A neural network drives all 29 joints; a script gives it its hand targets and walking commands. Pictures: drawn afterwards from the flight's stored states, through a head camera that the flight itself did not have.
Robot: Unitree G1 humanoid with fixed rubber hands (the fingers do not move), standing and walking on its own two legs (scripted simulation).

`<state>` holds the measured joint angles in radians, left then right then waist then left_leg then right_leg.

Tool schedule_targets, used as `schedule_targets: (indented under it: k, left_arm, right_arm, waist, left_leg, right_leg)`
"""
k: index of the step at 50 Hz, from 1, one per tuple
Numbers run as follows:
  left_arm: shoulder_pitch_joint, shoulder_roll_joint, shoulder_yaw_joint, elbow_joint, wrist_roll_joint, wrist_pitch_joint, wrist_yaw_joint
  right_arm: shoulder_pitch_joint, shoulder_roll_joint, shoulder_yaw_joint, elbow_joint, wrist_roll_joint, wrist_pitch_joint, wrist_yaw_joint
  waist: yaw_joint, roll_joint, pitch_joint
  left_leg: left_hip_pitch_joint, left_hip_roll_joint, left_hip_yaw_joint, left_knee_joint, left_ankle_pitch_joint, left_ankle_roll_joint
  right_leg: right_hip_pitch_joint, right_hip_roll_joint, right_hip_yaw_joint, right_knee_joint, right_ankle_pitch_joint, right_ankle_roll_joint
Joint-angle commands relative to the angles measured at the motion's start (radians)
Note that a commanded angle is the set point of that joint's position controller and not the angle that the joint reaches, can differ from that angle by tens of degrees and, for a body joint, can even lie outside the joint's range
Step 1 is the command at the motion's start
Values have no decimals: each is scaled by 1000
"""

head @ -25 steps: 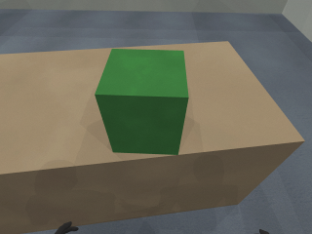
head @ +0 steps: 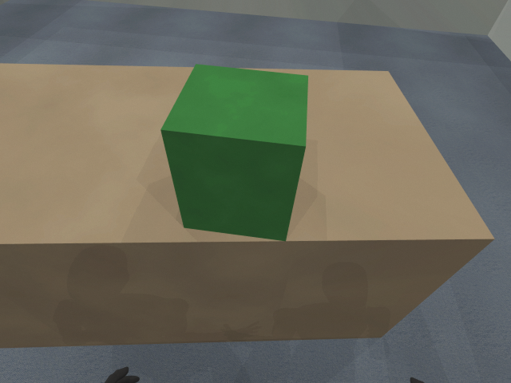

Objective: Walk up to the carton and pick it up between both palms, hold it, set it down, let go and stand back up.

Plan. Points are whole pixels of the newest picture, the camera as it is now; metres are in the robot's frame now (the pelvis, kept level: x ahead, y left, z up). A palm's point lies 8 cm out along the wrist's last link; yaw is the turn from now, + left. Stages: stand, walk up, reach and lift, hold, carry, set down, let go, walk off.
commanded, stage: walk up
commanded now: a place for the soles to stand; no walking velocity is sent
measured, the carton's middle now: (242, 156) +0.52 +0.05 +0.06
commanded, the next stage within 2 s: none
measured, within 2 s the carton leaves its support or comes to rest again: neither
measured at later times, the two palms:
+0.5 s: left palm out of the picture +0.09 +0.27 -0.10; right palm out of the picture +0.12 -0.27 -0.09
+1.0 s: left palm out of the picture +0.07 +0.27 -0.11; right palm (430, 380) +0.17 -0.27 -0.09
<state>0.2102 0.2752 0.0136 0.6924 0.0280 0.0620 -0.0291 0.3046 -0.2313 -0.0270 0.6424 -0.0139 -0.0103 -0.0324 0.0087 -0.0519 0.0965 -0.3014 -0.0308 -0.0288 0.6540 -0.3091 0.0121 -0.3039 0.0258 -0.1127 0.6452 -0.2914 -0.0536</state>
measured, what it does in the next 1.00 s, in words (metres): stands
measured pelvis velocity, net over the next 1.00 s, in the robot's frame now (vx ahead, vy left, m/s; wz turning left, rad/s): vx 0.02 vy -0.02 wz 0.21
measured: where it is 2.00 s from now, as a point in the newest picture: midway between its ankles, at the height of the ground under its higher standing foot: outside the picture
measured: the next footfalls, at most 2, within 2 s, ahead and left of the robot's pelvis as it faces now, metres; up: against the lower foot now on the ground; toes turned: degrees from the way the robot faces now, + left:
none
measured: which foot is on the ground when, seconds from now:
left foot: down 0.00-1.00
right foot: down 0.00-1.00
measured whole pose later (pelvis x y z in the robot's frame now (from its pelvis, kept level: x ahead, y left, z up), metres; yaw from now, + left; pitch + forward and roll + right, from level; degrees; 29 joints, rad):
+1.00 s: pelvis +0.02 -0.02 -0.01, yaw +12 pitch -2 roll +0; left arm 0.20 0.32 0.01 0.68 0.03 0.06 -0.02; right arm 0.30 -0.27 -0.04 0.61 -0.01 0.00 -0.05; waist 0.01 -0.02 0.12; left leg -0.35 -0.03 -0.07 0.74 -0.33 0.01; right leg -0.28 -0.03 -0.30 0.71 -0.40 -0.10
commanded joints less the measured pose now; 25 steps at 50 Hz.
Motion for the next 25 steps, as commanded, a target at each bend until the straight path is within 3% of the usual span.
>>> schedule_targets:
  k: [1,3,5,8,10,11,13,18,20,21,24,25]
  left_arm:
    - [-11,187,62,-68,-4,-46,4]
    - [-29,155,50,-68,-9,-50,11]
    - [-36,161,53,-70,-5,-42,14]
    - [-31,151,45,-77,-7,-31,9]
    - [-27,159,51,-77,-6,-27,8]
    - [-41,168,52,-77,-1,-24,5]
    - [-27,164,49,-81,-2,-23,2]
    - [-10,167,45,-90,0,-21,2]
    - [3,167,47,-88,5,-26,5]
    - [16,171,47,-82,7,-30,5]
    - [12,208,58,-65,0,-40,17]
    - [-5,196,51,-68,-2,-37,19]
  right_arm:
    - [29,-146,-46,-85,11,-16,8]
    - [42,-137,-48,-71,9,-13,2]
    - [74,-152,-55,-63,9,-17,-1]
    - [53,-165,-58,-72,3,-24,-8]
    - [67,-183,-67,-70,3,-25,-10]
    - [77,-175,-65,-68,5,-24,-11]
    - [70,-186,-65,-80,1,-27,-10]
    - [57,-231,-74,-101,-3,-24,-8]
    - [55,-232,-76,-100,-4,-23,-9]
    - [47,-221,-68,-107,0,-22,-8]
    - [61,-172,-54,-107,4,-16,-7]
    - [85,-160,-51,-104,5,-13,-9]
  waist:
    - [3,57,-56]
    - [-10,52,-41]
    - [-22,29,-55]
    - [-6,-27,-34]
    - [-4,10,-43]
    - [-14,1,-19]
    - [-5,62,-54]
    - [9,146,-55]
    - [19,139,-61]
    - [21,150,-103]
    - [16,25,-114]
    - [4,23,-118]
  left_leg:
    - [-100,74,-135,-116,-100,17]
    - [-31,40,-59,-65,-28,6]
    - [3,60,-91,-104,-18,24]
    - [-9,84,-144,-112,23,33]
    - [-27,74,-146,-102,8,37]
    - [-44,77,-161,-103,-3,42]
    - [-49,99,-194,-125,7,49]
    - [-170,173,-401,-243,-70,97]
    - [-191,180,-439,-244,-53,107]
    - [-185,163,-399,-220,-49,89]
    - [-161,34,-149,-4,13,12]
    - [-132,23,-99,17,1,6]
  right_leg:
    - [81,-236,337,-330,-162,-13]
    - [44,-275,335,-374,-113,-6]
    - [23,-255,265,-365,-156,-2]
    - [14,-227,206,-345,-147,11]
    - [32,-230,191,-325,-154,-8]
    - [27,-227,177,-309,-163,-24]
    - [47,-222,153,-256,-128,-31]
    - [113,-143,128,-109,-59,-6]
    - [139,-136,151,-99,-11,-3]
    - [174,-158,177,-138,1,-12]
    - [196,-307,246,-281,32,-57]
    - [184,-330,237,-279,69,-79]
